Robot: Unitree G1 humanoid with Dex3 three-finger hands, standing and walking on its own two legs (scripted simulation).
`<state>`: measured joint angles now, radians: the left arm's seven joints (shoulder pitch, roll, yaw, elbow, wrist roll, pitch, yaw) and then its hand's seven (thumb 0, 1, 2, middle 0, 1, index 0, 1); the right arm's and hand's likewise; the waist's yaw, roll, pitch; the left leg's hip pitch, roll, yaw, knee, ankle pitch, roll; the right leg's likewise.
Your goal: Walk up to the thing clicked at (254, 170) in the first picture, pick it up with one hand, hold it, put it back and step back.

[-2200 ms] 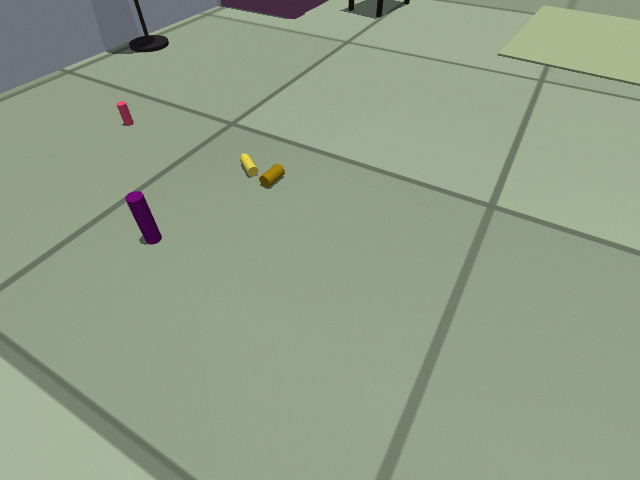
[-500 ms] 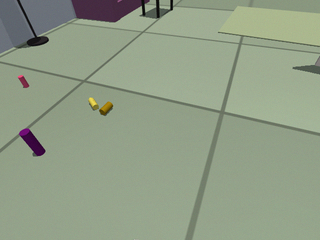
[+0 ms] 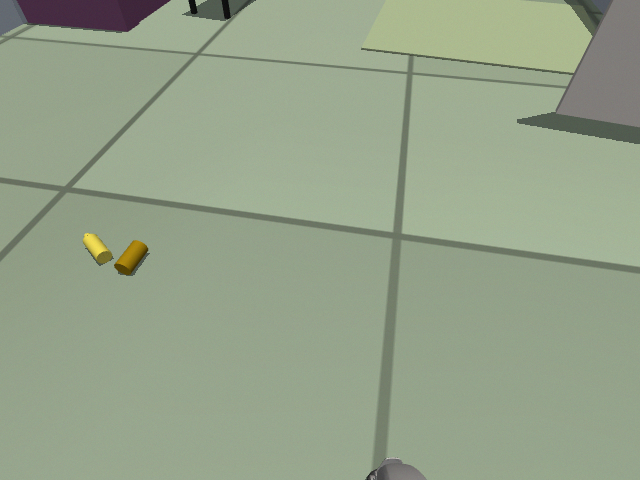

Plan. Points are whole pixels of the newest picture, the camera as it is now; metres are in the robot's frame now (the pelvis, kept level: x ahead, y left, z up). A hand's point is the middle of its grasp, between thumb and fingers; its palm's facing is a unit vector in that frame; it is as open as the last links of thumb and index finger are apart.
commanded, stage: walk up
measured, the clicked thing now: (95, 246) +1.19 +0.88 -0.74
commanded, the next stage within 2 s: none
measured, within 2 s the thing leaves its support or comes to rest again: neither
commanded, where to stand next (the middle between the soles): +0.99 +0.02 m, yaw +1 degrees
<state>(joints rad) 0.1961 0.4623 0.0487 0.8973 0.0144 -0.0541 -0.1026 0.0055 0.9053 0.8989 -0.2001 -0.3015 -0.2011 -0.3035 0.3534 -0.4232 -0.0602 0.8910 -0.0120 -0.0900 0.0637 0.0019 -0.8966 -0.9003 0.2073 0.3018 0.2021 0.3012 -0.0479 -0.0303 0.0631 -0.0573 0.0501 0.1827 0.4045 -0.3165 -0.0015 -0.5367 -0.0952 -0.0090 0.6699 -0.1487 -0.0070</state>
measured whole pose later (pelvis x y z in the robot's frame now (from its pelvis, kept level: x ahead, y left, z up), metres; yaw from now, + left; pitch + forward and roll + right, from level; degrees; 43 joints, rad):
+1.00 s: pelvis +0.49 -0.01 -0.02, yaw -1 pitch -2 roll +1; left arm 0.22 0.43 0.06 0.91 0.02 -0.07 -0.08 0.00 0.90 0.90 -0.20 -0.30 -0.20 -0.30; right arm 0.38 -0.43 -0.05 0.87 0.00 -0.06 0.05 0.00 -0.90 -0.90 0.21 0.30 0.20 0.30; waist -0.03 0.02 0.06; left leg -0.08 0.06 0.12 0.59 -0.45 -0.01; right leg -0.41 -0.06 -0.06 0.56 -0.11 -0.03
